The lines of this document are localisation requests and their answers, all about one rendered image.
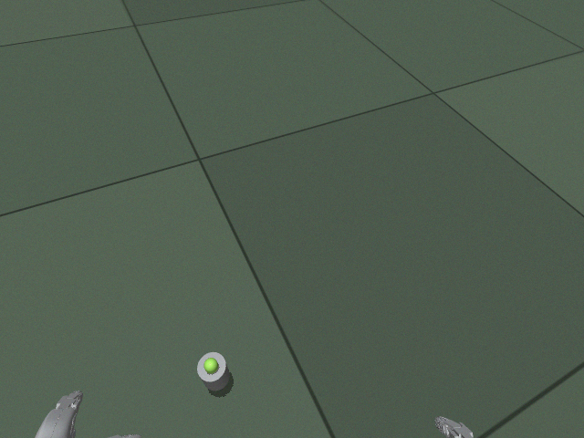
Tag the right robot hand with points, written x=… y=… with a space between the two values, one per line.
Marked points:
x=452 y=429

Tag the bottle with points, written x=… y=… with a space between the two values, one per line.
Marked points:
x=213 y=371

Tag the left robot hand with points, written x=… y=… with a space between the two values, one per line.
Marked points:
x=60 y=422

